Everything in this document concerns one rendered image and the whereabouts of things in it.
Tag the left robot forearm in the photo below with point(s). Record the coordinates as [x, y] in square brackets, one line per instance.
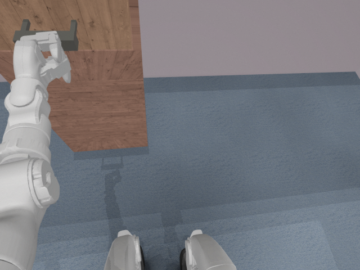
[28, 131]

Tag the robot left upper arm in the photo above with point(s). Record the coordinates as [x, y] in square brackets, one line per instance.
[27, 188]

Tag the handle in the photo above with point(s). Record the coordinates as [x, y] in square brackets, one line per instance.
[69, 41]

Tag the robot thigh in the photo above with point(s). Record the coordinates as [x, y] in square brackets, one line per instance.
[205, 253]
[124, 253]

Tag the left robot hand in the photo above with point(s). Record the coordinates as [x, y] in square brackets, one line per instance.
[29, 62]

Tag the right robot thigh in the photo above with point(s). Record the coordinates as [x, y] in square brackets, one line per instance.
[205, 253]

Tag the drawer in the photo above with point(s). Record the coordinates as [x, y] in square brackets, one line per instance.
[101, 24]

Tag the left robot thigh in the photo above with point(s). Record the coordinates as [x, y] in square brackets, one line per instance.
[124, 253]

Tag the cabinet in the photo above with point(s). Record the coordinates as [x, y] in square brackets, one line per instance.
[103, 107]

